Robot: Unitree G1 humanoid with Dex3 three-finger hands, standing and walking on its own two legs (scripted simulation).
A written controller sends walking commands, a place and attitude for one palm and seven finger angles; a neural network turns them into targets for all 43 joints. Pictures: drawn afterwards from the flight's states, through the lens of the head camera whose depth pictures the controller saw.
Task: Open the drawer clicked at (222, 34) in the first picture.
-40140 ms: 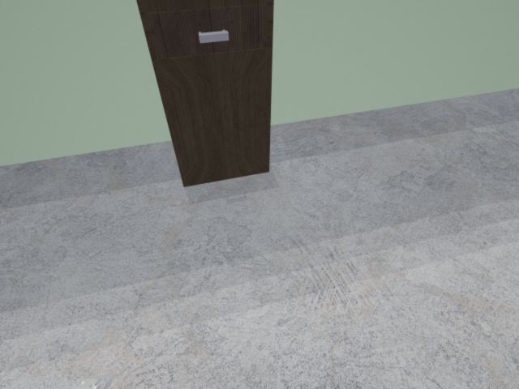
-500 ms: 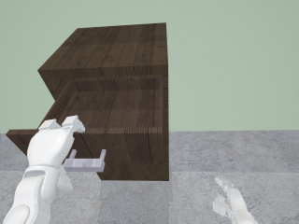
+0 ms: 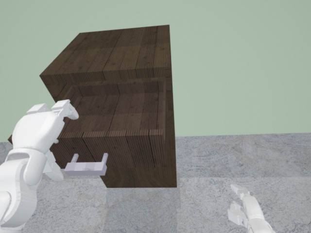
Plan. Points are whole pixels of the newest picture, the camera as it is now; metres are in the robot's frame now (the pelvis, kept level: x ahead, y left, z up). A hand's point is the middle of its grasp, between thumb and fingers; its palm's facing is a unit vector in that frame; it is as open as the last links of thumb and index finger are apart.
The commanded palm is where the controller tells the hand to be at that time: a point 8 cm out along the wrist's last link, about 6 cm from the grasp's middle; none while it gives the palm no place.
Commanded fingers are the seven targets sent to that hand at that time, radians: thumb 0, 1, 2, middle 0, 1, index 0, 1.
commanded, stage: draw the hand back to the body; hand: left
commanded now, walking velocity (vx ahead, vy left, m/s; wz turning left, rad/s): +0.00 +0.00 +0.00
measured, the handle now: (88, 162) +0.28 +0.26 +0.02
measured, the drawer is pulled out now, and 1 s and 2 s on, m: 0.28 0.28 0.28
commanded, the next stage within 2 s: step back with the hand held close in 1.70 s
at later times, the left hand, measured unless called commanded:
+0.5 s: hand (54, 150) +0.23 +0.27 +0.15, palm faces +0.10 -0.07 -0.99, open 13.9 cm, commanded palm +0.18 +0.27 +0.22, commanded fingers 0.00 -0.50 0.30 -0.30 -1.20 -0.30 -1.20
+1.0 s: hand (52, 142) +0.21 +0.23 +0.21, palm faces +0.42 -0.85 -0.32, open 12.9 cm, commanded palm +0.16 +0.28 +0.22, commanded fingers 0.00 0.06 0.54 -0.26 -0.84 -0.26 -0.84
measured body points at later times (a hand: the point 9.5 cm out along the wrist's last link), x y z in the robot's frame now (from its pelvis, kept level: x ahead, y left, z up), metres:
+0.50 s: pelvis +0.00 +0.01 +0.00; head -0.02 -0.05 +0.44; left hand +0.22 +0.27 +0.21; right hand +0.23 -0.19 -0.09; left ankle +0.01 +0.14 -0.74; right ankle +0.00 -0.10 -0.74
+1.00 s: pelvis +0.01 +0.01 +0.00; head -0.01 +0.00 +0.45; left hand +0.18 +0.27 +0.23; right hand +0.21 -0.19 -0.07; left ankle +0.01 +0.14 -0.74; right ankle +0.00 -0.10 -0.74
